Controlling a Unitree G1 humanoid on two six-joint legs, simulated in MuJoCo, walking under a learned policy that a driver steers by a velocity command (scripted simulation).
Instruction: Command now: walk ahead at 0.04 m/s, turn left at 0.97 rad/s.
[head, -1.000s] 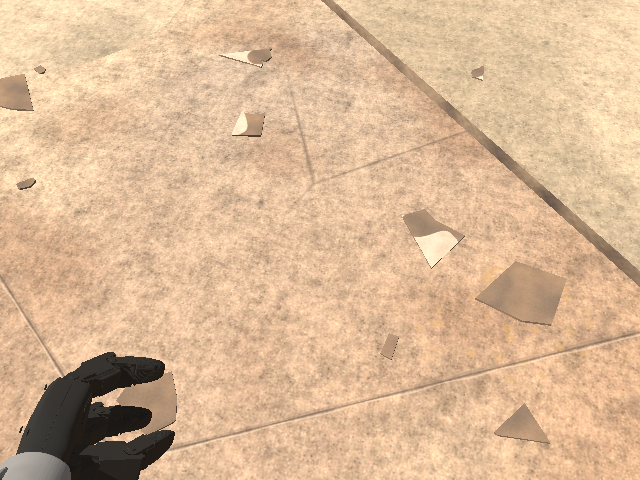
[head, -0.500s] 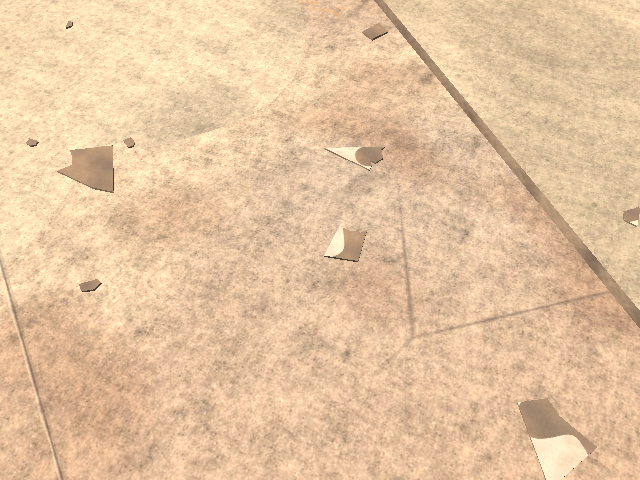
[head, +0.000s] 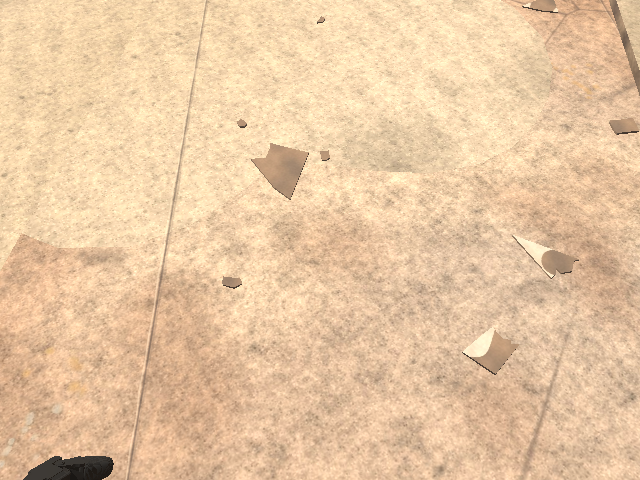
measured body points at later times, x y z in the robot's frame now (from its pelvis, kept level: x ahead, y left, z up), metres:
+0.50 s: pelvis +0.13 +0.04 +0.00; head +0.13 +0.04 +0.45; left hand +0.07 +0.32 -0.12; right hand +0.37 -0.16 -0.08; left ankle +0.10 +0.14 -0.74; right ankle +0.10 -0.14 -0.73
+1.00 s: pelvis +0.47 +0.08 -0.04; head +0.50 +0.09 +0.41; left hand +0.64 +0.34 -0.15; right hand +0.46 -0.19 -0.16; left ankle +0.23 +0.20 -0.60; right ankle +0.53 +0.06 -0.73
